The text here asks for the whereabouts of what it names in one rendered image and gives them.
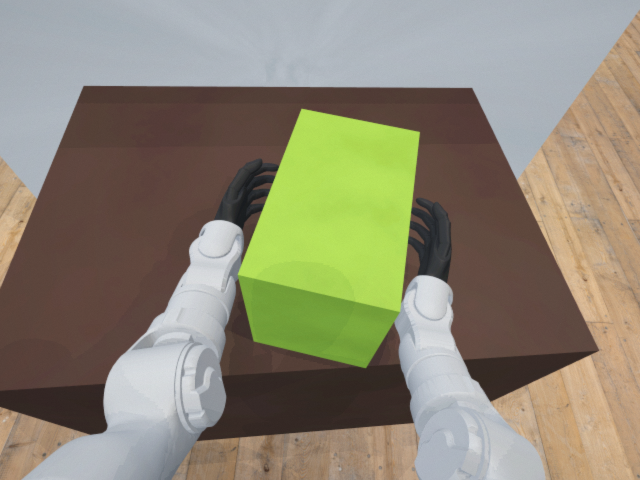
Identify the carton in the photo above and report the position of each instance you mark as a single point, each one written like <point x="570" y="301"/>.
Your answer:
<point x="323" y="274"/>

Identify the right robot hand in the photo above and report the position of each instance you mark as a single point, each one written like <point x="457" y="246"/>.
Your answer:
<point x="435" y="253"/>

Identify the robot right upper arm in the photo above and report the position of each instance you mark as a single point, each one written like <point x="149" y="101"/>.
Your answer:
<point x="458" y="443"/>

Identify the left robot forearm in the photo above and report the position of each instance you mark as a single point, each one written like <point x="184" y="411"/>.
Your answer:
<point x="200" y="306"/>

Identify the right robot forearm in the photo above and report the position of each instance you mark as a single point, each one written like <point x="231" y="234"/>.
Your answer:
<point x="434" y="370"/>

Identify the robot left upper arm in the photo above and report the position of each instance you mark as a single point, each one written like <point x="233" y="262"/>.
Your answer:
<point x="158" y="402"/>

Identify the left robot hand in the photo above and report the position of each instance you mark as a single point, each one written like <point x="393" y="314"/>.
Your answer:
<point x="236" y="206"/>

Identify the pedestal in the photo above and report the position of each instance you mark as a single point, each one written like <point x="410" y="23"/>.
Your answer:
<point x="141" y="169"/>

